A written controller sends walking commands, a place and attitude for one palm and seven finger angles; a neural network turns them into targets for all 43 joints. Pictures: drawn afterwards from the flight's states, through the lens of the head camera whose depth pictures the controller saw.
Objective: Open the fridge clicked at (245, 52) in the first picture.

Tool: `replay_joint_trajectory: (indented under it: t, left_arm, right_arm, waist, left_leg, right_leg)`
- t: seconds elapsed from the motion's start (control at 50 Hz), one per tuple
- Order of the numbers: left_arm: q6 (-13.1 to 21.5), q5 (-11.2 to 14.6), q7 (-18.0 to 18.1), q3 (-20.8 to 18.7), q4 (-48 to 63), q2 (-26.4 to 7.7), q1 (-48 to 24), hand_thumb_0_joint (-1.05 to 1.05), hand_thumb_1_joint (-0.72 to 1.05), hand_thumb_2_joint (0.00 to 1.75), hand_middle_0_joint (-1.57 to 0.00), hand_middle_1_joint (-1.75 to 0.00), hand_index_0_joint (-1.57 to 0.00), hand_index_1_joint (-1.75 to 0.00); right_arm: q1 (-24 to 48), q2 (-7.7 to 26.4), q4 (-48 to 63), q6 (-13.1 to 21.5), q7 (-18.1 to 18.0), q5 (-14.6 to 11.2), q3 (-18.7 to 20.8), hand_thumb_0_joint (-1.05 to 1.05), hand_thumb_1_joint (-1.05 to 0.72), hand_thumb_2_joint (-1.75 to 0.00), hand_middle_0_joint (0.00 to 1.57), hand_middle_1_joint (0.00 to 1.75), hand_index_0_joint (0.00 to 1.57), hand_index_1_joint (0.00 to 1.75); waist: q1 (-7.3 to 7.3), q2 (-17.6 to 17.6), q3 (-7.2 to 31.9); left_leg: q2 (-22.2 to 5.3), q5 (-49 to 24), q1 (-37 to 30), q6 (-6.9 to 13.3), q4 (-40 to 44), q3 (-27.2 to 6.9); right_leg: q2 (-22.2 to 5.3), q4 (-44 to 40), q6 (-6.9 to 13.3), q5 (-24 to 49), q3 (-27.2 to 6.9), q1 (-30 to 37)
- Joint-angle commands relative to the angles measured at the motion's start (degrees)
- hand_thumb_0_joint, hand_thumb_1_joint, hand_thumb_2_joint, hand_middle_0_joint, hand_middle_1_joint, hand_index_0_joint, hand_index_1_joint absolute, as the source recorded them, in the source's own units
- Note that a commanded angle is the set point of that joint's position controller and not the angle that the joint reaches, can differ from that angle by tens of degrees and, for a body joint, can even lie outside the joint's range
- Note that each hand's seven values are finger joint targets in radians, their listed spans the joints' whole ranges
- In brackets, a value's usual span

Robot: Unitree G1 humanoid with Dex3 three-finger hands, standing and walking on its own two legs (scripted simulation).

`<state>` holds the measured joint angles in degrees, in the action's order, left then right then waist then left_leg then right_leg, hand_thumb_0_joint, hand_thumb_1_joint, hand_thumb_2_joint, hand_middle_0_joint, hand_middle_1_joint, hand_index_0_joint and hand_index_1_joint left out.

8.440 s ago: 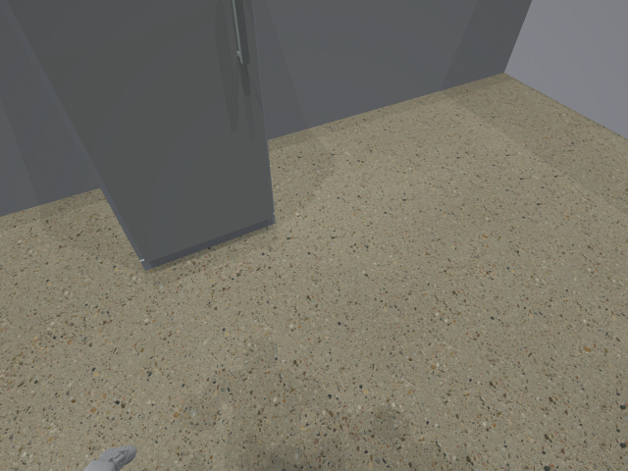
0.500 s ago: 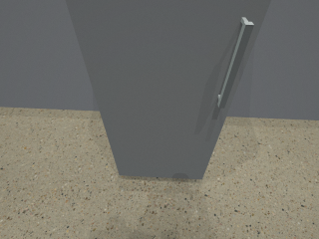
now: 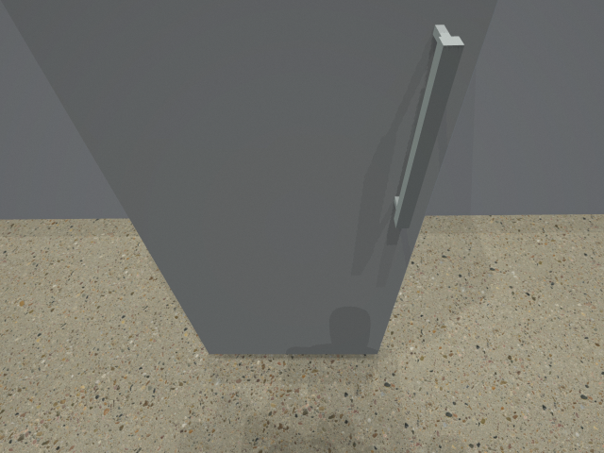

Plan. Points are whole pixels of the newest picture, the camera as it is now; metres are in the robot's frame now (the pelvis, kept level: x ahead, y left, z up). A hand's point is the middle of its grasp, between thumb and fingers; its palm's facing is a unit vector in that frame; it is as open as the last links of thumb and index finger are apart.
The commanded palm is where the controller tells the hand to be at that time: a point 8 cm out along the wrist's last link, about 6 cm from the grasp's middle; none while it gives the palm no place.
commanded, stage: come to a stop and stand still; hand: right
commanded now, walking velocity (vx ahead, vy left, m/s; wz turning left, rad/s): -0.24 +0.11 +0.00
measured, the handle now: (417, 143) +0.47 -0.14 +0.17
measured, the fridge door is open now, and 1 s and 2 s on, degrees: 0 0 0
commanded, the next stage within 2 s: look again from close up in 1.86 s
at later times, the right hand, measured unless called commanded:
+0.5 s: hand out of the picture +0.07 -0.16 -0.15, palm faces +0.02 +0.97 -0.24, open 7.4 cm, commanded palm none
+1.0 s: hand out of the picture -0.06 -0.16 -0.15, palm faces +0.05 +0.98 -0.19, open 7.4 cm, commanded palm none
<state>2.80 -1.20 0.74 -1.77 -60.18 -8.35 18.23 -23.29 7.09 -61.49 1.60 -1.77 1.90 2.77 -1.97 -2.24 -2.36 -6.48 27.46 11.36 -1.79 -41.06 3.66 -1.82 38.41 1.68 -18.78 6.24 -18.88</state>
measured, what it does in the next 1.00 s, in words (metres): steps on the spot: left foot, then right foot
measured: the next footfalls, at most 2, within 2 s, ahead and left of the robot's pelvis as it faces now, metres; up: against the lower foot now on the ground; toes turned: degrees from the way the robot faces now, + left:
left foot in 0.28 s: +0.09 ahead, +0.11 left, +0.00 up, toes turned +5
right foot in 0.62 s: +0.02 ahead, -0.10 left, +0.00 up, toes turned -2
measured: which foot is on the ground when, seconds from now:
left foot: up 0.00-0.26, down 0.28-1.00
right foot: down 0.00-0.32, up 0.34-0.60, down 0.62-1.00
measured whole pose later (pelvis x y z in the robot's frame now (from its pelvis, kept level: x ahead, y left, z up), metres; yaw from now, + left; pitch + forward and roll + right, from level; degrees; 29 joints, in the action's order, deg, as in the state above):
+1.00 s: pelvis -0.03 +0.01 +0.02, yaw +1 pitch -2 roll -1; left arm -1.0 -0.9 0.8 -0.4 -62.2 -6.6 18.8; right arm -19.8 8.2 -63.0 -1.2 -1.6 1.7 0.8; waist -1.6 -0.9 -1.5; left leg -1.6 7.8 16.8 1.2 -25.6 4.5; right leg 0.7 25.5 1.2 -13.7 3.6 -10.1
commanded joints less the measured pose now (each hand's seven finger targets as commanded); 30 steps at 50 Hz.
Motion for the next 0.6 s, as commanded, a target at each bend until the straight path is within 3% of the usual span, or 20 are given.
replay_joint_trajectory:
  t: [0.0, 0.02, 0.04, 0.06, 0.1, 0.14, 0.18, 0.22, 0.24, 0.26, 0.28, 0.3, 0.32, 0.34, 0.38, 0.44, 0.48, 0.54, 0.58]
  left_arm:
    - [-0.52, -0.52, 1.33, -0.53, -0.15, -7.58, 10.78, 0.0, 0.9, 0.9, -0.2, -0.3, -0.2, -0.3]
    - [0.04, -0.48, 1.56, 0.13, 1.07, -6.35, 5.75, 0.0, 0.9, 0.9, -0.2, -0.3, -0.2, -0.3]
    - [0.39, -0.31, 1.79, 0.63, 1.34, -5.41, 2.3, 0.0, 0.9, 0.9, -0.2, -0.3, -0.2, -0.3]
    - [0.37, -0.18, 2.0, 0.6, 1.78, -6.12, 0.81, 0.0, 0.9, 0.9, -0.2, -0.3, -0.2, -0.3]
    - [-0.41, 0.11, 2.4, 0.29, 1.66, -6.35, 0.42, 0.0, 0.9, 0.9, -0.2, -0.3, -0.2, -0.3]
    - [-1.39, 0.14, 2.66, -0.93, 2.07, -8.03, 0.37, 0.0, 0.9, 0.9, -0.2, -0.3, -0.2, -0.3]
    - [-2.14, 0.12, 2.57, -2.21, 2.78, -9.9, -0.29, 0.0, 0.9, 0.9, -0.2, -0.3, -0.2, -0.3]
    - [-2.72, -0.01, 2.36, -2.73, 3.78, -9.88, -2.77, 0.0, 0.9, 0.9, -0.2, -0.3, -0.2, -0.3]
    - [-2.86, 0.01, 2.22, -2.73, 4.29, -9.04, -3.46, 0.0, 0.9, 0.9, -0.2, -0.3, -0.2, -0.3]
    - [-3.13, 0.36, 1.94, -2.82, 4.71, -7.5, -3.02, 0.0, 0.9, 0.9, -0.2, -0.3, -0.2, -0.3]
    - [-3.55, 0.67, 1.49, -2.52, 4.88, -4.62, -1.28, 0.0, 0.9, 0.9, -0.2, -0.3, -0.2, -0.3]
    - [-4.18, 0.88, 1.27, -2.38, 4.9, -3.4, -2.2, 0.0, 0.9, 0.9, -0.2, -0.3, -0.2, -0.3]
    - [-4.97, 0.87, 1.25, -2.1, 4.57, -2.68, -3.61, 0.0, 0.9, 0.9, -0.2, -0.3, -0.2, -0.3]
    - [-5.2, 0.64, 1.03, -2.04, 4.26, -2.67, -3.58, 0.0, 0.9, 0.9, -0.2, -0.3, -0.2, -0.3]
    - [-4.8, 0.56, 0.6, -1.81, 3.53, -3.41, -3.56, 0.0, 0.9, 0.9, -0.2, -0.3, -0.2, -0.3]
    - [-4.43, 0.72, 0.2, -1.41, 3.61, -3.23, -4.45, 0.0, 0.9, 0.9, -0.2, -0.3, -0.2, -0.3]
    - [-4.16, 0.78, 0.2, -1.03, 3.88, -2.86, -4.96, 0.0, 0.9, 0.9, -0.2, -0.3, -0.2, -0.3]
    - [-3.71, 0.9, 0.34, -0.73, 2.62, -2.03, -1.15, 0.0, 0.9, 0.9, -0.2, -0.3, -0.2, -0.3]
    - [-3.17, 0.88, 0.59, -0.63, 1.0, -2.32, 2.99, 0.0, 0.9, 0.9, -0.2, -0.3, -0.2, -0.3]
  right_arm:
    - [1.55, 2.37, 4.2, -0.67, -0.91, -1.41, 0.33, 0.0, -0.9, -0.9, 0.2, 0.3, 0.2, 0.3]
    - [1.81, 0.82, 2.74, -0.86, -1.02, -1.03, -0.19, 0.0, -0.9, -0.9, 0.2, 0.3, 0.2, 0.3]
    - [1.15, 1.35, 1.63, -1.01, -0.82, -0.83, -0.35, 0.0, -0.9, -0.9, 0.2, 0.3, 0.2, 0.3]
    - [0.91, 1.71, 1.48, -1.28, -0.71, -0.94, -0.57, 0.0, -0.9, -0.9, 0.2, 0.3, 0.2, 0.3]
    - [0.24, 1.39, 1.1, -2.12, -0.69, -1.16, -1.04, 0.0, -0.9, -0.9, 0.2, 0.3, 0.2, 0.3]
    - [0.77, 3.05, 2.25, -2.3, -0.56, -0.99, -0.41, 0.0, -0.9, -0.9, 0.2, 0.3, 0.2, 0.3]
    - [1.09, 4.18, 3.46, -2.64, -0.36, -0.64, 0.28, 0.0, -0.9, -0.9, 0.2, 0.3, 0.2, 0.3]
    - [1.13, 4.75, 4.45, -2.62, -0.21, -0.41, 0.76, 0.0, -0.9, -0.9, 0.2, 0.3, 0.2, 0.3]
    - [0.53, 5.69, 4.97, -2.13, -0.21, -0.14, 0.87, 0.0, -0.9, -0.9, 0.2, 0.3, 0.2, 0.3]
    - [0.93, 8.12, 5.64, -1.72, -0.29, 0.22, 1.19, 0.0, -0.9, -0.9, 0.2, 0.3, 0.2, 0.3]
    - [2.16, 10.82, 5.93, -1.48, -0.39, 0.33, 1.4, 0.0, -0.9, -0.9, 0.2, 0.3, 0.2, 0.3]
    - [1.87, 11.78, 5.92, -1.35, -0.2, -0.14, 1.2, 0.0, -0.9, -0.9, 0.2, 0.3, 0.2, 0.3]
    - [3.17, 11.22, 6.48, -1.35, -0.41, -0.15, 1.07, 0.0, -0.9, -0.9, 0.2, 0.3, 0.2, 0.3]
    - [5.04, 9.9, 6.91, -1.37, -0.7, -0.12, 0.8, 0.0, -0.9, -0.9, 0.2, 0.3, 0.2, 0.3]
    - [7.51, 9.93, 7.88, -1.04, -0.76, -0.18, 0.72, 0.0, -0.9, -0.9, 0.2, 0.3, 0.2, 0.3]
    - [6.61, 11.64, 7.99, -0.86, -0.94, 0.01, 1.23, 0.0, -0.9, -0.9, 0.2, 0.3, 0.2, 0.3]
    - [6.03, 12.4, 7.87, -1.02, -0.89, -0.01, 1.52, 0.0, -0.9, -0.9, 0.2, 0.3, 0.2, 0.3]
    - [7.35, 12.42, 7.42, -1.12, -0.66, -0.33, 1.53, 0.0, -0.9, -0.9, 0.2, 0.3, 0.2, 0.3]
    - [9.65, 11.13, 7.64, -1.49, -0.56, -0.89, 1.25, 0.0, -0.9, -0.9, 0.2, 0.3, 0.2, 0.3]
  waist:
    - [4.11, 8.32, -0.85]
    - [2.69, 8.44, -3.66]
    - [1.39, 9.52, -5.44]
    - [1.14, 9.62, -6.2]
    - [1.63, 10.24, -2.79]
    - [2.08, 9.95, -0.05]
    - [1.92, 8.51, 3.46]
    - [0.7, 8.38, 4.3]
    - [0.3, 5.57, 5.71]
    - [0.6, -1.11, 7.02]
    - [1.35, -9.46, 7.4]
    - [0.36, -10.0, 6.21]
    - [0.07, -10.41, 6.02]
    - [0.69, -9.09, 5.07]
    - [1.19, -7.02, 4.14]
    - [0.05, -4.8, 5.81]
    - [-0.59, -4.86, 5.37]
    - [0.9, -4.88, 5.78]
    - [2.83, -3.9, 5.2]
  left_leg:
    - [1.96, 5.9, 15.44, 2.81, -20.48, -3.92]
    - [1.04, 4.14, 13.33, 2.14, -18.41, -3.82]
    - [0.25, 3.23, 11.92, 1.48, -15.4, -3.81]
    - [0.05, 2.42, 9.55, 1.13, -10.93, -3.42]
    - [1.28, -1.5, 8.67, 0.52, -2.88, -1.57]
    - [2.83, -4.66, 9.05, 0.86, 2.04, -0.21]
    - [3.78, -9.14, 7.4, 1.41, 3.27, 0.23]
    - [3.38, -15.39, 3.69, 1.94, 7.22, -0.61]
    - [2.27, -27.49, 0.92, 2.28, 10.96, -2.24]
    - [-2.29, -43.55, -1.43, 3.82, 11.99, -7.58]
    - [-10.56, -55.77, -4.04, 8.18, 13.88, -14.26]
    - [-14.71, -57.76, -2.08, 12.82, 17.2, -15.44]
    - [-13.74, -50.05, 0.16, 14.53, 19.18, -16.65]
    - [-12.34, -44.58, 1.38, 14.52, 20.15, -15.73]
    - [-10.6, -42.58, 0.0, 14.04, 19.69, -14.59]
    - [-10.55, -43.12, -4.34, 14.24, 19.26, -13.88]
    - [-10.89, -39.04, -3.71, 14.46, 19.91, -15.3]
    - [-9.01, -32.28, -1.18, 12.36, 19.27, -14.27]
    - [-5.62, -22.6, 4.65, 8.42, 18.13, -11.02]
  right_leg:
    - [-21.17, -20.65, 11.09, 34.91, -22.17, 8.91]
    - [-19.35, -20.33, 9.99, 41.55, -19.73, 3.62]
    - [-18.28, -19.76, 9.39, 48.8, -16.01, 2.2]
    - [-16.8, -19.08, 8.8, 52.18, -12.85, 2.2]
    - [-14.65, -16.8, 7.72, 56.43, -9.77, 8.9]
    - [-14.92, -14.14, 7.55, 59.45, -9.45, 14.09]
    - [-15.25, -12.79, 7.45, 56.3, -9.41, 15.01]
    - [-14.24, -10.9, 6.05, 45.93, -8.42, 11.23]
    - [-11.54, -7.92, 4.11, 39.46, -6.73, 10.26]
    - [-6.17, -2.94, 1.05, 25.71, -2.7, 6.86]
    - [-0.15, 3.1, -1.41, 4.31, 0.48, 1.29]
    - [2.88, 10.79, -2.08, -13.48, -2.1, -0.85]
    - [2.07, 17.18, -1.9, -15.41, -5.59, -1.3]
    - [1.53, 19.36, -2.04, -13.41, -6.47, -2.2]
    - [1.18, 20.43, -2.66, -10.42, -6.61, -4.59]
    - [1.39, 11.41, -3.66, -10.08, -4.99, -3.66]
    - [1.42, 5.82, -3.65, -9.46, -4.59, -2.2]
    - [2.03, -6.83, -3.43, -2.76, -3.41, 5.08]
    - [0.98, -15.85, -2.45, 4.98, -3.67, 13.21]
